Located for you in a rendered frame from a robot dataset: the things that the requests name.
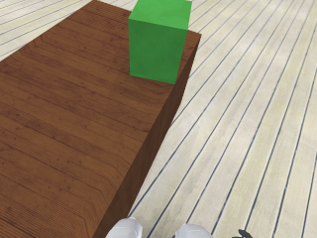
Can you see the carton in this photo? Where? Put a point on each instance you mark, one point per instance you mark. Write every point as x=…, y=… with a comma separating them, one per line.
x=157, y=34

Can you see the left robot thigh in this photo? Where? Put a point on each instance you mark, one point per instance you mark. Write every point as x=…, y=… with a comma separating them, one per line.
x=126, y=228

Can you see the right robot thigh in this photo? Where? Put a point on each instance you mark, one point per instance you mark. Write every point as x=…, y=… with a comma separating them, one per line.
x=192, y=231

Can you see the pedestal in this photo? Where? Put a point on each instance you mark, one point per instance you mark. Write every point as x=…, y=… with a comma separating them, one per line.
x=78, y=133

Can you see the robot thigh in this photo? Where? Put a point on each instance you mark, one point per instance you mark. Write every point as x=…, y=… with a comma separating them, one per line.
x=126, y=228
x=192, y=231

